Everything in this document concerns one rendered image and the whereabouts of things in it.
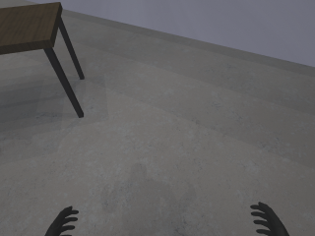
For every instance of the table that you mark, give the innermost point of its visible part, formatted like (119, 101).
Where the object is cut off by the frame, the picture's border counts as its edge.
(34, 27)

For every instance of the left robot hand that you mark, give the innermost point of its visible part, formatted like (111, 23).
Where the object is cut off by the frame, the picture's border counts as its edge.
(56, 227)

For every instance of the right robot hand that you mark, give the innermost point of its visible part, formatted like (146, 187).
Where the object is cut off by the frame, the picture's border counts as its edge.
(273, 222)

